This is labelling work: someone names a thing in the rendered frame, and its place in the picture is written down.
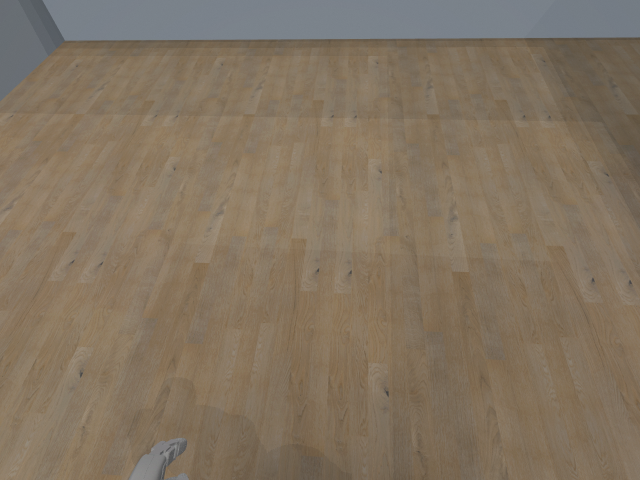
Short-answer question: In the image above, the robot left hand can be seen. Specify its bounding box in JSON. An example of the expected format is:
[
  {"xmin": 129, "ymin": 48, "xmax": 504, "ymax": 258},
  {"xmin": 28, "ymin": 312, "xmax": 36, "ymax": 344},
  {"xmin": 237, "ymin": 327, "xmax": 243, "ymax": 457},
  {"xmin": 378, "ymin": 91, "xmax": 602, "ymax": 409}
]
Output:
[{"xmin": 129, "ymin": 438, "xmax": 189, "ymax": 480}]

